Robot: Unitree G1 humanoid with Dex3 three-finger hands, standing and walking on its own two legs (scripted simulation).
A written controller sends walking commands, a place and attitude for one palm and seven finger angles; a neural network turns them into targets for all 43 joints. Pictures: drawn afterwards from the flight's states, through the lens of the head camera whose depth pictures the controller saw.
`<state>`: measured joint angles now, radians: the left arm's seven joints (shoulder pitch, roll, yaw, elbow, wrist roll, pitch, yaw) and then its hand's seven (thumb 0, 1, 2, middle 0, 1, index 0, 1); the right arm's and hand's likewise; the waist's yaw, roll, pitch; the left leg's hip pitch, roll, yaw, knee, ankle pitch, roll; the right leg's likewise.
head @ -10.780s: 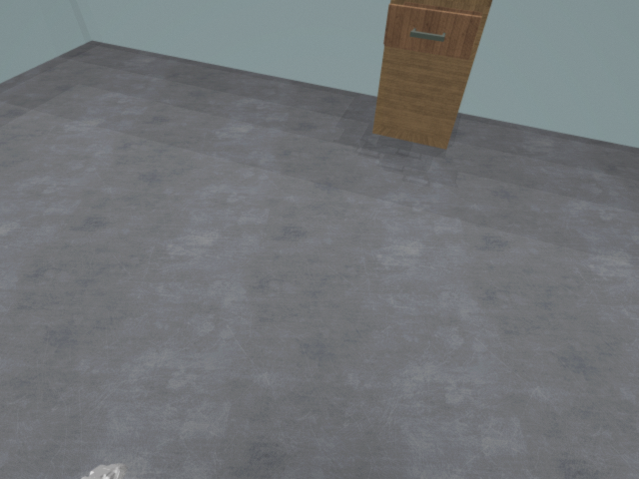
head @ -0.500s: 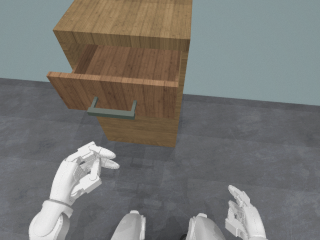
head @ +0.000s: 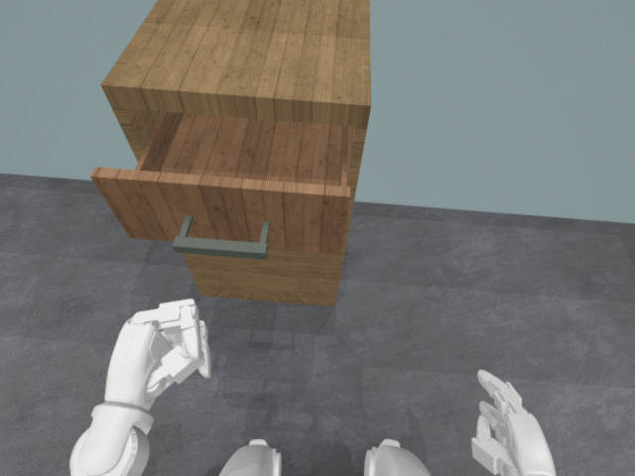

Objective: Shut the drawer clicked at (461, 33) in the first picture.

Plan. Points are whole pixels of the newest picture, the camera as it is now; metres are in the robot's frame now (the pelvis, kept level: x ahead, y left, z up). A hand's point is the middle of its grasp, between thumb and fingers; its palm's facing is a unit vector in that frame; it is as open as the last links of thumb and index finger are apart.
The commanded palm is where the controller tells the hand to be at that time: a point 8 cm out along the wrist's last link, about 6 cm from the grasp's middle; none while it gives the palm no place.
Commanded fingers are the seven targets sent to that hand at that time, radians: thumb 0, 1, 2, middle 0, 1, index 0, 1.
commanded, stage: raise the hand and make a fist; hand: left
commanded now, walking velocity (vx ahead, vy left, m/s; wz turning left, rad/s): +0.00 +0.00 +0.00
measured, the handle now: (223, 236) +0.47 +0.18 -0.05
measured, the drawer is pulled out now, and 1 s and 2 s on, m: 0.16 0.16 0.16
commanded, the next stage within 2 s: bring the fist close to the handle in 0.66 s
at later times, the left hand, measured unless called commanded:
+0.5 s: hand (206, 349) +0.25 +0.14 +0.05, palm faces -0.05 -1.00 -0.03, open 3.3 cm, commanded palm +0.23 +0.20 +0.05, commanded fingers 0.00 0.90 0.90 -1.40 -1.60 -1.40 -1.60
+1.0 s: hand (218, 337) +0.27 +0.13 +0.03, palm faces -0.06 -1.00 -0.04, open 3.3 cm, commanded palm +0.26 +0.19 +0.03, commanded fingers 0.00 0.90 0.90 -1.40 -1.60 -1.40 -1.60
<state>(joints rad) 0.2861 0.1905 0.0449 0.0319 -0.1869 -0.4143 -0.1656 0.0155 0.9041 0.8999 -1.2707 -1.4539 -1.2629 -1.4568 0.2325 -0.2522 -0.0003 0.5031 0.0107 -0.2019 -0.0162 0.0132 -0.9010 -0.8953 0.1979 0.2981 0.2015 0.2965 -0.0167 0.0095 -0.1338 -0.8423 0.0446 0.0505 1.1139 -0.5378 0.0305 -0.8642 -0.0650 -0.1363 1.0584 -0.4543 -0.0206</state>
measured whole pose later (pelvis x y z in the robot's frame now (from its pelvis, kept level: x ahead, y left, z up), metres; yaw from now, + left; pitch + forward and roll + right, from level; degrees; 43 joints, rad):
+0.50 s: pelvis +0.01 +0.00 +0.01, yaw +0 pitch +15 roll -2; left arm 0.32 0.17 0.01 -0.02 -0.15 -0.36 -0.12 0.01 0.90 0.90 -1.40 -1.60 -1.39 -1.60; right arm 0.26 -0.24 0.02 0.48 0.01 -0.14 -0.01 0.01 -0.90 -0.89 0.20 0.30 0.20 0.30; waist -0.01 0.02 -0.14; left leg -0.80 0.04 0.06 1.08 -0.54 0.03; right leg -0.83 -0.07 -0.13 1.04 -0.46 -0.01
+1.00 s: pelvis +0.00 -0.01 -0.01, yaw +1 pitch +16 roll -1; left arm 0.13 0.19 0.05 0.19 -0.17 -0.43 -0.17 0.01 0.90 0.90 -1.40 -1.60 -1.40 -1.60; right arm 0.22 -0.25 0.02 0.53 0.01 -0.16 -0.01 0.01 -0.90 -0.89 0.20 0.30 0.20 0.30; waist -0.01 0.02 -0.14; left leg -0.89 0.05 0.04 1.15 -0.54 0.01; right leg -0.92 -0.06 -0.14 1.11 -0.47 -0.04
